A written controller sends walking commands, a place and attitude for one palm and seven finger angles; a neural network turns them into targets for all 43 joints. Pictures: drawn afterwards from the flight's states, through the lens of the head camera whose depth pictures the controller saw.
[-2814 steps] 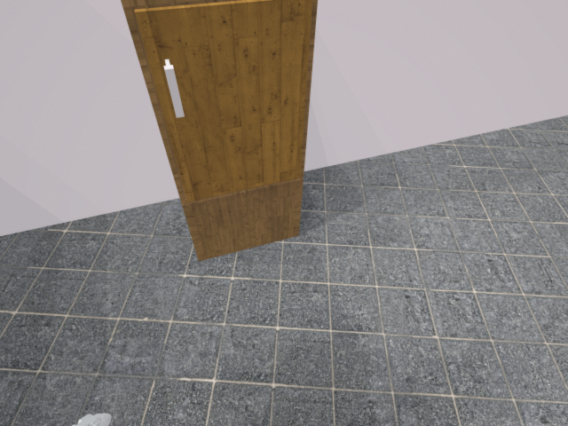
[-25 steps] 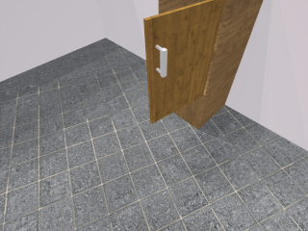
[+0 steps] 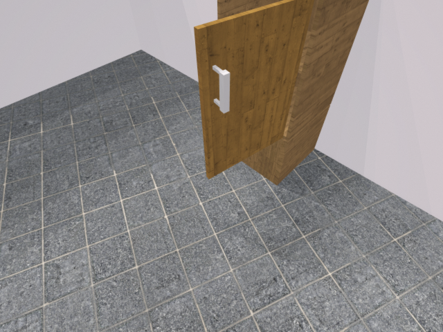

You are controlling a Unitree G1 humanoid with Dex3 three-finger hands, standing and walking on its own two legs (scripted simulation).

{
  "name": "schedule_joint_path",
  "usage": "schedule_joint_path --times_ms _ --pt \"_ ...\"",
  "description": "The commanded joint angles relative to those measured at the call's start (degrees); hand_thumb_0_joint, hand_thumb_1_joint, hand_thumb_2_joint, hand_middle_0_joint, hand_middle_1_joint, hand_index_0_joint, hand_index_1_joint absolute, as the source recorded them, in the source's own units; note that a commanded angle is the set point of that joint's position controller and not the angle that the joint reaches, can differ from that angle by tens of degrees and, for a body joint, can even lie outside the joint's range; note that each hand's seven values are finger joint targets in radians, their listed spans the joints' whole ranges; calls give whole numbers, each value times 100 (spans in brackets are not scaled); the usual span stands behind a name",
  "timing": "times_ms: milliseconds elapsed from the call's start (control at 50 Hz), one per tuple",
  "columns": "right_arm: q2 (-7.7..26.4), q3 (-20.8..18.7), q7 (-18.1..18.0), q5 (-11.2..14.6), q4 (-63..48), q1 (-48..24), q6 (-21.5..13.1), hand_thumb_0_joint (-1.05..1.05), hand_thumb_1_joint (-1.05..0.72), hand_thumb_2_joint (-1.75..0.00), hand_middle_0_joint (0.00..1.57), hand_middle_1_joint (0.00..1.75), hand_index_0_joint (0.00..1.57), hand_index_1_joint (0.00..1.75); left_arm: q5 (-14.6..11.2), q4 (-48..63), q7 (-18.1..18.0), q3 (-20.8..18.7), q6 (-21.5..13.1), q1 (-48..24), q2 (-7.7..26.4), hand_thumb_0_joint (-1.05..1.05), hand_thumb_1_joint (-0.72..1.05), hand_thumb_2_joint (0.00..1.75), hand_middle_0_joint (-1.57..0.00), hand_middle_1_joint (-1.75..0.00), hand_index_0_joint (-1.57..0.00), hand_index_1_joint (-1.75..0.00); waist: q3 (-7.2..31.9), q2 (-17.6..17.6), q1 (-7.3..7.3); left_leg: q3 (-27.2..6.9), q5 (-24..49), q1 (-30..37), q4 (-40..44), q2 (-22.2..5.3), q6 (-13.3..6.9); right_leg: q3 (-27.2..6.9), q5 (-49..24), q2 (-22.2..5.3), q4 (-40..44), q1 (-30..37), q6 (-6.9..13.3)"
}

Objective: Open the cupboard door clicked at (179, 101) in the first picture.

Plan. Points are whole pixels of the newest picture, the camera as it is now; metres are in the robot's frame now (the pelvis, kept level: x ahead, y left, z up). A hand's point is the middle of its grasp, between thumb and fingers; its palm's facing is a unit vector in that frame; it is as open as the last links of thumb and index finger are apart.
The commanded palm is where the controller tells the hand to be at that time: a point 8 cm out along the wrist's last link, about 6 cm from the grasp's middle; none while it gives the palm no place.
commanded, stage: look to check the result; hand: left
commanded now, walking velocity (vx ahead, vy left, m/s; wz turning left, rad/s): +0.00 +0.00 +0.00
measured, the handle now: (220, 89) +0.73 +0.04 +0.03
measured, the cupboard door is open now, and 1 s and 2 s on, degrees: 80 80 80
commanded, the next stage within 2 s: stand and wait in 0.34 s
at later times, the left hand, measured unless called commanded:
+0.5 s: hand out of the picture +0.08 +0.24 -0.16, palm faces -0.03 -0.94 -0.33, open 7.4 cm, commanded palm none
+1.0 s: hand out of the picture +0.09 +0.24 -0.16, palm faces -0.04 -0.94 -0.33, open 7.4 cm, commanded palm none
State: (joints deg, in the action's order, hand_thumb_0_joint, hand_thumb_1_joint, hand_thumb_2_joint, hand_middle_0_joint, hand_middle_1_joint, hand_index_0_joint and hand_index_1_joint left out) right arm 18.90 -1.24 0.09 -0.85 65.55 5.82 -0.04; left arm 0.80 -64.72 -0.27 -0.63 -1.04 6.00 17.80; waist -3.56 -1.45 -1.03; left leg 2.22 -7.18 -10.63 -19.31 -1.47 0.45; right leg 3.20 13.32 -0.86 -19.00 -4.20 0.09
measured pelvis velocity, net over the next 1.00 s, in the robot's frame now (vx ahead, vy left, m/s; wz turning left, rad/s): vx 0.02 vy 0.00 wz -0.01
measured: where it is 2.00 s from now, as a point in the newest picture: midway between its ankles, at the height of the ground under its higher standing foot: outside the picture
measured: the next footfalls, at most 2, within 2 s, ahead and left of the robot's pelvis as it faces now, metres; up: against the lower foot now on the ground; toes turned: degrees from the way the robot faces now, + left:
none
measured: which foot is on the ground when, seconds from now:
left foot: down 0.00-1.00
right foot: down 0.00-1.00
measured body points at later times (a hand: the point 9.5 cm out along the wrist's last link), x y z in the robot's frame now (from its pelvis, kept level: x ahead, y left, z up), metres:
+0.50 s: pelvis +0.02 +0.00 +0.00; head +0.03 -0.01 +0.45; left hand +0.08 +0.29 -0.13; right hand +0.09 -0.29 -0.14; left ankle +0.04 +0.12 -0.75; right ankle -0.03 -0.12 -0.75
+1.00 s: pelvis +0.02 +0.00 +0.00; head +0.04 +0.00 +0.45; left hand +0.09 +0.29 -0.14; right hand +0.08 -0.28 -0.14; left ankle +0.04 +0.12 -0.75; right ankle -0.03 -0.12 -0.75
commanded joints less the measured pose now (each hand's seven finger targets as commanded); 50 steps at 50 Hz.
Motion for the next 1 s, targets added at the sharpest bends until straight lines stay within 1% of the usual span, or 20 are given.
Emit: schedule_joint_path --times_ms 0,100,140,160,220,300,340,400,460,480,520,560,660,700,760,800,840,860,920,980 --pt "1034 -133 -82 1 -357 -219 -96 0 -90 -90 20 30 20 30 -23 299 -56 -231 -107 -35 1192 0 90 90 -20 -30 -20 -30 533 152 41 -556 813 616 147 -593 -148 -554 -1029 -704 440 -271 191" --pt "1056 -134 -89 7 -357 -227 -94 0 -90 -90 20 30 20 30 -27 286 -64 -225 -108 -16 1206 0 90 90 -20 -30 -20 -30 575 197 41 -545 937 685 139 -609 -151 -533 -1203 -704 433 -214 182" --pt "1032 -127 -90 -1 -338 -241 -91 0 -90 -90 20 30 20 30 -32 262 -66 -208 -99 -23 1189 0 90 90 -20 -30 -20 -30 516 131 36 -544 944 682 150 -607 -143 -528 -1229 -718 430 -229 178" --pt "1030 -131 -93 0 -339 -239 -92 0 -90 -90 20 30 20 30 -32 253 -69 -210 -103 -12 1181 0 90 90 -20 -30 -20 -30 590 138 26 -547 979 721 144 -613 -150 -540 -1265 -715 430 -191 181" --pt "1024 -133 -94 2 -336 -254 -87 0 -90 -90 20 30 20 30 -29 248 -73 -206 -102 -12 1190 0 90 90 -20 -30 -20 -30 513 214 30 -559 968 709 155 -608 -149 -530 -1259 -711 448 -220 174" --pt "1032 -133 -100 12 -344 -238 -96 0 -90 -90 20 30 20 30 -25 262 -75 -215 -109 27 1179 0 90 90 -20 -30 -20 -30 562 173 42 -541 1016 736 149 -611 -152 -503 -1295 -709 455 -163 170" --pt "1012 -133 -100 2 -337 -252 -96 0 -90 -90 20 30 20 30 -27 252 -75 -205 -99 7 1154 0 90 90 -20 -30 -20 -30 539 55 29 -542 1006 734 165 -606 -144 -527 -1261 -714 458 -159 171" --pt "1015 -128 -103 12 -346 -230 -101 0 -90 -90 20 30 20 30 -20 260 -79 -221 -109 39 1168 0 90 90 -20 -30 -20 -30 552 196 46 -546 1079 751 164 -615 -154 -504 -1353 -704 461 -133 163" --pt "986 -132 -105 0 -338 -223 -102 0 -90 -90 20 30 20 30 -23 246 -78 -209 -101 31 1122 0 90 90 -20 -30 -20 -30 509 80 30 -529 1036 730 185 -610 -141 -512 -1299 -714 470 -143 166" --pt "983 -125 -105 -2 -331 -216 -104 0 -90 -90 20 30 20 30 -25 239 -79 -208 -100 25 1127 0 90 90 -20 -30 -20 -30 544 133 35 -554 1062 742 194 -610 -147 -501 -1302 -712 459 -107 165" --pt "968 -127 -104 5 -334 -236 -106 0 -90 -90 20 30 20 30 -25 245 -78 -209 -100 31 1133 0 90 90 -20 -30 -20 -30 453 171 45 -541 1020 719 204 -613 -145 -507 -1267 -717 490 -165 167" --pt "979 -130 -107 3 -342 -211 -114 0 -90 -90 20 30 20 30 -28 253 -79 -209 -104 39 1127 0 90 90 -20 -30 -20 -30 535 167 43 -545 1102 764 193 -613 -151 -504 -1343 -720 468 -108 163" --pt "962 -125 -112 5 -325 -185 -119 0 -90 -90 20 30 20 30 -29 258 -84 -213 -103 63 1115 0 90 90 -20 -30 -20 -30 552 108 50 -532 1159 771 183 -610 -146 -507 -1422 -724 462 -61 167" --pt "987 -134 -113 18 -343 -182 -116 0 -90 -90 20 30 20 30 -22 274 -83 -224 -108 68 1140 0 90 90 -20 -30 -20 -30 490 210 58 -526 1108 757 193 -613 -154 -484 -1358 -712 501 -93 163" --pt "974 -131 -109 6 -322 -189 -115 0 -90 -90 20 30 20 30 -28 250 -80 -202 -98 47 1114 0 90 90 -20 -30 -20 -30 468 104 46 -548 1066 752 222 -608 -147 -514 -1279 -723 505 -103 164" --pt "988 -132 -111 21 -335 -164 -112 0 -90 -90 20 30 20 30 -22 265 -79 -216 -105 57 1141 0 90 90 -20 -30 -20 -30 452 217 53 -536 1018 739 231 -616 -153 -501 -1246 -702 527 -106 164" --pt "979 -133 -109 7 -315 -173 -118 0 -90 -90 20 30 20 30 -31 252 -81 -202 -107 50 1137 0 90 90 -20 -30 -20 -30 517 130 46 -536 1085 773 216 -613 -148 -519 -1339 -727 503 -73 171" --pt "981 -133 -109 9 -319 -170 -118 0 -90 -90 20 30 20 30 -31 258 -82 -201 -105 40 1137 0 90 90 -20 -30 -20 -30 494 167 44 -535 1103 773 223 -617 -150 -511 -1364 -723 500 -78 167" --pt "981 -140 -104 12 -317 -180 -112 0 -90 -90 20 30 20 30 -28 255 -78 -198 -98 35 1135 0 90 90 -20 -30 -20 -30 408 143 41 -529 968 733 257 -612 -144 -516 -1191 -720 537 -137 165" --pt "1000 -139 -105 11 -309 -185 -111 0 -90 -90 20 30 20 30 -31 238 -75 -188 -101 33 1144 0 90 90 -20 -30 -20 -30 436 153 38 -545 934 747 272 -615 -143 -544 -1138 -707 549 -138 164"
